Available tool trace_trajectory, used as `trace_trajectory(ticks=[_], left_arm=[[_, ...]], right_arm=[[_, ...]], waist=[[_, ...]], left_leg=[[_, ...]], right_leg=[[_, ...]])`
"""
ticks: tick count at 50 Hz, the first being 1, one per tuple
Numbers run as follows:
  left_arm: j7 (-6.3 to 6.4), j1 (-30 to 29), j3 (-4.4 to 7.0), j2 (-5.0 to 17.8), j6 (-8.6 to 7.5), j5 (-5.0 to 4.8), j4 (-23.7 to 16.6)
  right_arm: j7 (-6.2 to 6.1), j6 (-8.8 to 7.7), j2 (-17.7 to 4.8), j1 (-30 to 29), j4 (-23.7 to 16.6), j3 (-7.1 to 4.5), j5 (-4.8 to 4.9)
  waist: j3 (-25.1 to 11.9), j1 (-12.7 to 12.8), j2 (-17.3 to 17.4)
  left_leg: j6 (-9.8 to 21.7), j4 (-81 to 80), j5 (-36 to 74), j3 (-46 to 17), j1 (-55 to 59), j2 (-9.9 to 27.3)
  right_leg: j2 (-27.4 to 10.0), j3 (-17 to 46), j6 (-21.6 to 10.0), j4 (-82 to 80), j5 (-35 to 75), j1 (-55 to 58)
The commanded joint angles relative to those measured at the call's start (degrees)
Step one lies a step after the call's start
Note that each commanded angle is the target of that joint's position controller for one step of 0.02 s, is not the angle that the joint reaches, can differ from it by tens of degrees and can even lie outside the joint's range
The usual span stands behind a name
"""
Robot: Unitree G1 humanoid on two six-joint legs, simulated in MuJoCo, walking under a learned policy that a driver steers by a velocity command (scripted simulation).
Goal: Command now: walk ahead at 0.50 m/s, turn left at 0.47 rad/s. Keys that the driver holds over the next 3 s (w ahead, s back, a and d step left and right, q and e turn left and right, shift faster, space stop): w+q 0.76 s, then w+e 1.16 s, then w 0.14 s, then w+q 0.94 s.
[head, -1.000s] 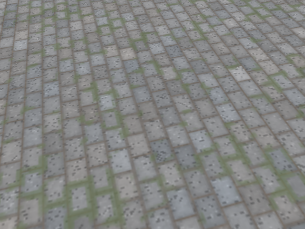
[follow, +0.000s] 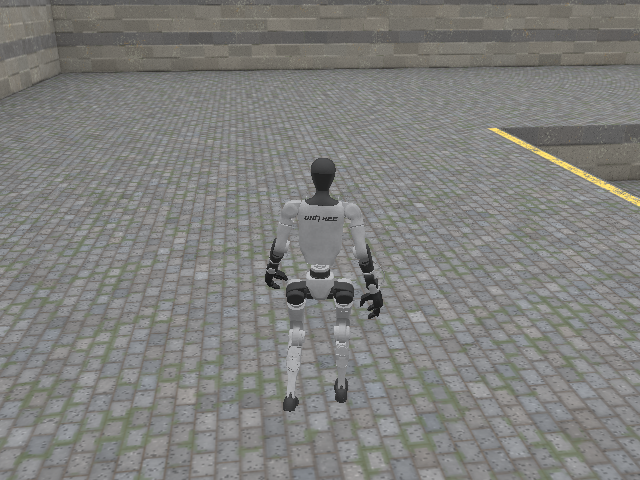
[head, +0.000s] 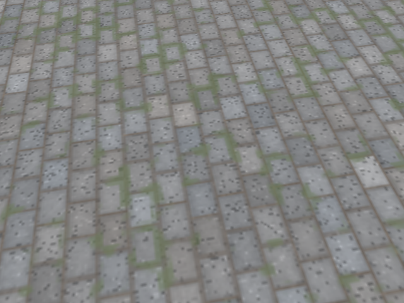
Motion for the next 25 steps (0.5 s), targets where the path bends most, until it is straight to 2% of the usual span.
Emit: trace_trajectory(ticks=[1, 2, 3, 4, 7, 11, 14, 16, 18, 19, 20, 21, 22, 23, 24, 25], left_arm=[[0.3, 6.2, 1.19, 5.3, -0.02, 0.39, 0.0], [0.27, 5.1, 1.22, 5.2, -0.04, 0.74, 0.3], [0.32, 5.0, 1.42, 5.4, -0.18, 0.78, 0.7], [0.46, 5.3, 1.68, 6.1, -0.34, 0.78, 1.1], [1.19, 6.5, 2.38, 7.8, -0.41, 0.88, 1.8], [2.01, 8.1, 2.92, 9.7, 0.29, 0.56, 2.0], [2.25, 11.2, 3.42, 11.1, 1.2, -0.23, 2.7], [2.17, 12.5, 3.79, 11.9, 2.04, -0.84, 3.0], [2.21, 11.9, 4.23, 13.3, 2.83, -1.27, 2.7], [2.3, 11.4, 4.49, 14.2, 3.26, -1.52, 2.4], [2.34, 10.5, 4.58, 14.7, 3.8, -1.73, 2.1], [2.39, 10.5, 4.15, 13.8, 3.96, -1.54, 1.7], [2.13, 12.2, 2.42, 8.5, 3.4, 1.12, 0.1], [1.32, 14.7, 0.76, 4.1, 1.06, 0.53, -3.3], [0.64, 6.6, 1.85, 9.6, -0.99, -2.08, -4.3], [0.42, 3.9, 1.95, 10.0, -1.93, -3.07, -5.4]], right_arm=[[-0.42, -0.48, -5.2, -2.2, -5.1, -1.97, -0.02], [-0.21, 0.31, -3.7, -1.4, -5.4, -1.98, -0.07], [-0.03, 1.0, -2.3, -1.4, -5.8, -1.87, -0.04], [0.01, 1.56, -1.8, -1.9, -6.5, -1.91, -0.1], [0.25, 2.19, -2.2, -5.8, -8.9, -2.16, -0.66], [1.87, 1.6, -1.4, -13.2, -11.7, -1.53, -0.91], [3.0, 1.61, -1.3, -18.9, -14.4, -1.06, -0.97], [3.65, 1.74, -1.9, -21.0, -16.1, -1.1, -0.88], [4.08, 1.94, -3.4, -20.2, -17.1, -1.74, -0.85], [4.08, 2.11, -4.7, -17.5, -17.0, -2.45, -0.83], [3.97, 2.18, -6.7, -11.0, -15.6, -3.7, -0.6], [3.19, 2.38, -10.4, -1.1, -12.8, -5.82, -0.42], [1.84, 2.89, -16.3, 4.5, -11.5, -7.33, -0.18], [2.28, 1.84, -19.2, 1.8, -13.7, -7.01, -0.66], [2.86, 1.02, -13.6, 2.8, -13.9, -5.39, -1.12], [2.83, 0.25, -11.4, 0.7, -13.7, -4.72, -1.28]], waist=[[-4.5, 3.8, -7.4], [-3.2, 2.6, -8.5], [-2.5, 2.1, -8.1], [-1.7, 1.7, -7.3], [-0.1, 1.7, -5.1], [1.5, 3.9, -4.0], [3.3, 5.8, -3.3], [3.8, 5.9, -3.7], [2.0, 4.2, -5.1], [-0.3, 2.2, -6.3], [-3.9, -1.7, -6.1], [-9.1, -6.5, -4.2], [-13.0, -5.7, 8.2], [-21.7, -0.5, 15.4], [-19.5, -4.8, 5.6], [-12.4, -3.7, 4.2]], left_leg=[[0.6, 6.2, 6.9, -2.3, -20.7, 7.5], [0.5, 5.0, 8.6, -2.1, -17.9, 8.4], [0.3, 4.3, 9.5, -1.5, -17.2, 8.7], [0.1, 3.5, 10.9, -1.4, -17.9, 9.0], [-0.7, -3.3, 17.7, -1.9, -21.6, 9.1], [-0.7, -16.6, 27.2, 1.8, -20.2, 8.0], [0.2, -22.3, 26.7, 4.4, -21.1, 7.3], [1.4, -24.6, 23.2, 5.7, -21.5, 6.5], [3.3, -25.8, 17.7, 8.5, -17.1, 3.8], [4.5, -25.7, 14.8, 10.3, -12.3, 1.5], [6.1, -27.6, 14.6, 11.8, -3.7, -1.3], [8.4, -30.8, 17.7, 10.8, 11.7, -3.6], [12.2, -31.6, 20.3, -8.1, 27.3, 8.4], [24.0, -43.2, 5.8, -42.4, 41.1, 19.5], [20.6, -48.2, 5.2, -41.0, 40.0, 19.3], [18.3, -47.8, 9.3, -32.6, 34.0, 17.6]], right_leg=[[-16.2, 17.5, -7.8, -17.2, -2.7, 19.8], [-15.2, 14.0, -7.5, -19.0, -1.3, 16.1], [-14.9, 11.4, -8.0, -20.3, 0.9, 14.2], [-14.9, 9.0, -8.6, -21.3, 3.3, 13.5], [-15.0, 3.5, -9.4, -22.6, 8.5, 14.5], [-13.8, -3.6, -8.2, -23.2, 10.5, 16.5], [-15.2, -6.1, -7.7, -22.0, 11.5, 21.5], [-16.5, -7.3, -6.9, -19.5, 15.1, 25.8], [-16.9, -9.1, -5.7, -13.9, 29.6, 28.2], [-16.7, -9.9, -5.1, -8.5, 39.5, 28.6], [-15.5, -11.2, -4.1, 1.0, 45.9, 27.3], [-13.0, -12.3, -1.9, 14.7, 41.7, 20.2], [-8.7, -12.1, 1.0, 34.2, 4.9, 2.7], [3.0, 0.3, 3.1, 50.0, -27.2, -17.1], [0.3, 7.8, 1.5, 52.4, -23.9, -23.7], [-1.9, 7.0, -0.1, 49.5, -18.5, -26.3]])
